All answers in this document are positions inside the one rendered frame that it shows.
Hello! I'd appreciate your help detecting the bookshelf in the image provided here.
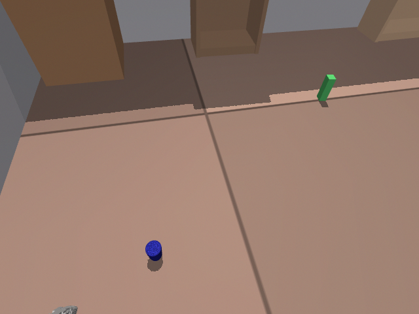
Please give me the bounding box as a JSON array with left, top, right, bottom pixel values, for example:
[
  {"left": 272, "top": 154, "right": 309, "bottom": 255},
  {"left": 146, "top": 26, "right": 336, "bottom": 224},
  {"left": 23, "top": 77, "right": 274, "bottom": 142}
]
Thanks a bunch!
[
  {"left": 357, "top": 0, "right": 419, "bottom": 43},
  {"left": 190, "top": 0, "right": 269, "bottom": 58}
]

